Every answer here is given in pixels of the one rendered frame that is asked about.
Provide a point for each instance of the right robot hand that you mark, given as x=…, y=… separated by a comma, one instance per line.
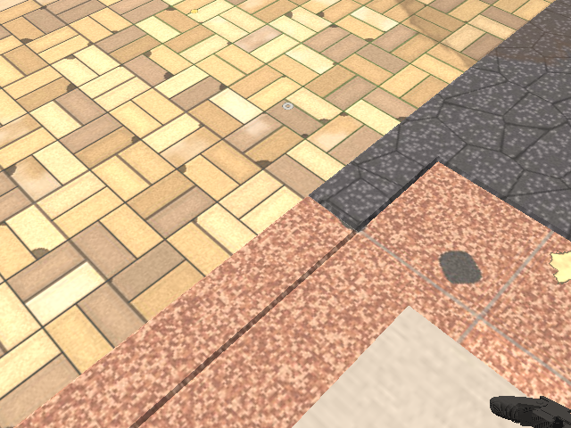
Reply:
x=538, y=413

